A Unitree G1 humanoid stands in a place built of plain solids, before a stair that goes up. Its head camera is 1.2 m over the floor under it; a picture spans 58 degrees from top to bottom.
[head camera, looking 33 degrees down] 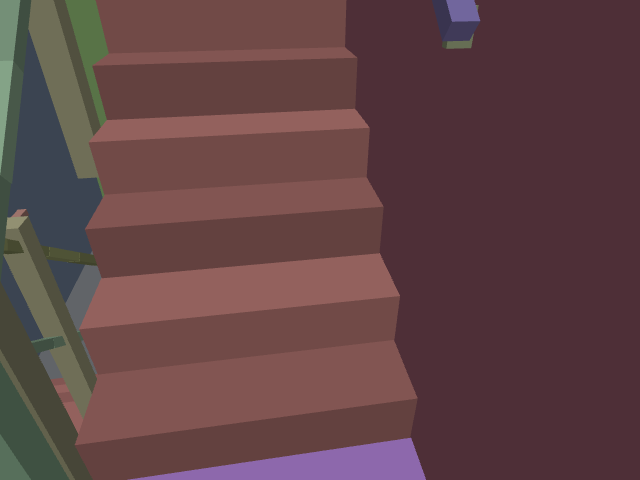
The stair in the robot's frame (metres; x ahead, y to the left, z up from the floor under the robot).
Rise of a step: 0.18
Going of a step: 0.22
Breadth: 0.90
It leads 9 degrees to the left of straight ahead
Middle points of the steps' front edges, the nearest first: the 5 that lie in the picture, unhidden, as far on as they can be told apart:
0.70 0.17 0.18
0.92 0.21 0.36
1.14 0.24 0.54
1.36 0.28 0.72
1.58 0.31 0.91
